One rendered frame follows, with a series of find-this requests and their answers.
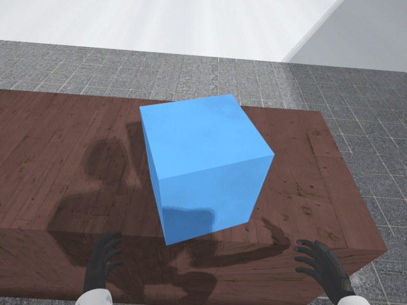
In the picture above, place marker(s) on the pedestal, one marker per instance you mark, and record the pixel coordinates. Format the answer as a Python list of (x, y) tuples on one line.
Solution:
[(73, 167)]

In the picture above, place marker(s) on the right robot hand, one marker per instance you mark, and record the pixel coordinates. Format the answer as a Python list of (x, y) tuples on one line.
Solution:
[(329, 271)]

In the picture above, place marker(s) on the left robot forearm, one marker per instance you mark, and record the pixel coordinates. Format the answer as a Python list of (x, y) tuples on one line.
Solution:
[(98, 296)]

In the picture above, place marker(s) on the left robot hand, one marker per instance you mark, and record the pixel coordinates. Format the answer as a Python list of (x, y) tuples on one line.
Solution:
[(97, 270)]

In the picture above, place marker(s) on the carton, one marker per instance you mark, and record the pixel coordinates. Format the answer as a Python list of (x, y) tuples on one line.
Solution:
[(207, 164)]

